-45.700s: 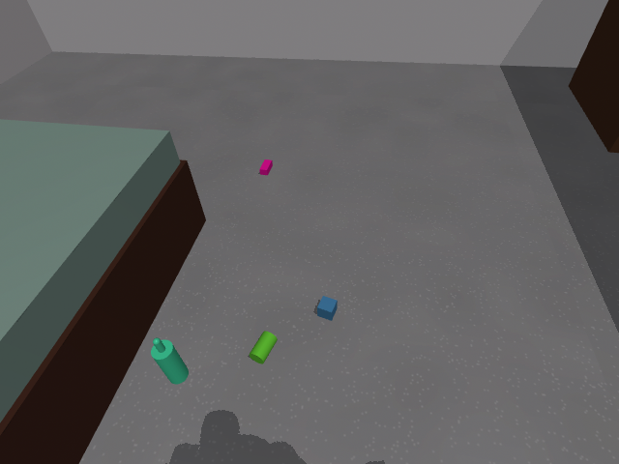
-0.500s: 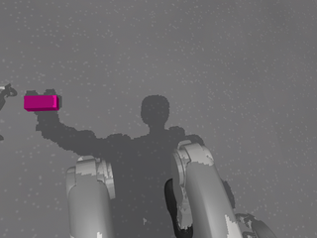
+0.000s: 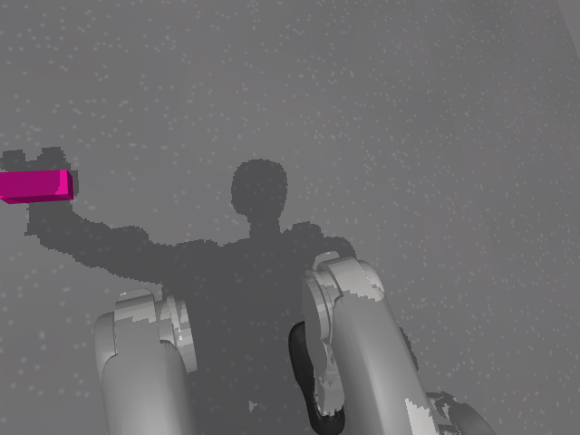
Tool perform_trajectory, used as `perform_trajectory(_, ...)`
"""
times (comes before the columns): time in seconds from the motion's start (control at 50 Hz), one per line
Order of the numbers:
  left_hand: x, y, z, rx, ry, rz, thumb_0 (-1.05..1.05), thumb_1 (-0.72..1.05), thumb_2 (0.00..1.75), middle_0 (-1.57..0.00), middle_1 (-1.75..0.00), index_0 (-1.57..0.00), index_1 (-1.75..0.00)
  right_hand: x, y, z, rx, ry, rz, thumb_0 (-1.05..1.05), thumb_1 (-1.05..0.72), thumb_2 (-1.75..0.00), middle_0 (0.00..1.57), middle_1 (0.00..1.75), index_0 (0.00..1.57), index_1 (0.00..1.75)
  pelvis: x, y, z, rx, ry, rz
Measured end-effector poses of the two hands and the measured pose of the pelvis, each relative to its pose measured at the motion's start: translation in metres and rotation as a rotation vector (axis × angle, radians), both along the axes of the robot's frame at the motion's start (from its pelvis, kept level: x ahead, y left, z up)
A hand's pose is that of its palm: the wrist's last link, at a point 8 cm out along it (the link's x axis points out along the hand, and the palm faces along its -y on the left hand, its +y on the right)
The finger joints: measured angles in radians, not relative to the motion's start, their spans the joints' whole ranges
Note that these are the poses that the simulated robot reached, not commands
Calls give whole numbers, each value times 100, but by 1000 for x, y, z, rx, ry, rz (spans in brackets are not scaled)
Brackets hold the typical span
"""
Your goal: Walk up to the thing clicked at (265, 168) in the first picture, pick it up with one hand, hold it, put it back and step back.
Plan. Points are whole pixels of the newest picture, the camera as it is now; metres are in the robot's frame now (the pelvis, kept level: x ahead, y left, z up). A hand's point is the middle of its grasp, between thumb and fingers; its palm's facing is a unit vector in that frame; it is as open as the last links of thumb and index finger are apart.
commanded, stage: rise first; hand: left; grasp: from above
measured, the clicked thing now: (37, 186) +0.51 +0.33 -0.30
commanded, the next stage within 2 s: approach in 1.32 s
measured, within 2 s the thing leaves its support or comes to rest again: neither
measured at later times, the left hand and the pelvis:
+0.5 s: hand out of the picture +0.44 +0.37 -0.17, palm faces -0.44 -0.08 -0.89, open 12.7 cm; pelvis +0.00 +0.00 +0.00, yaw -1 degrees
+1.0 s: hand out of the picture +0.45 +0.37 -0.18, palm faces -0.45 -0.07 -0.89, open 12.9 cm; pelvis -0.01 +0.01 +0.00, yaw -2 degrees
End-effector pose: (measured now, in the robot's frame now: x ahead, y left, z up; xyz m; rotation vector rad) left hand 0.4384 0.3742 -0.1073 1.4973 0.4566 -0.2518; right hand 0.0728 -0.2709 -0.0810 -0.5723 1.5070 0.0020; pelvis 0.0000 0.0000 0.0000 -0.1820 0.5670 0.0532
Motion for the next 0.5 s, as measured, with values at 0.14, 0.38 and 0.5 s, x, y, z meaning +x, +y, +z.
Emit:
perform_trajectory(0.14, 5, -2, -3, 5, 13, 3, 0, -26, 79, -33, -72, -32, -73, -5, 2, 3, 2, 9, -8, 0, -91, -91, 20, 30, 21, 30, 1, 1, 1, -6, 5, 0)
perform_trajectory(0.38, 9, -3, -7, -5, 16, 8, 0, -27, 79, -32, -76, -32, -76, -10, 4, 6, 7, 10, 7, 0, -91, -91, 20, 30, 21, 30, -2, 2, 0, -13, -8, -1)
perform_trajectory(0.5, 11, -4, -8, -8, 10, 2, 0, -27, 80, -31, -77, -31, -77, -15, 5, 8, 6, 11, 14, 0, -91, -91, 20, 30, 21, 30, -4, 2, -1, -17, -17, -4)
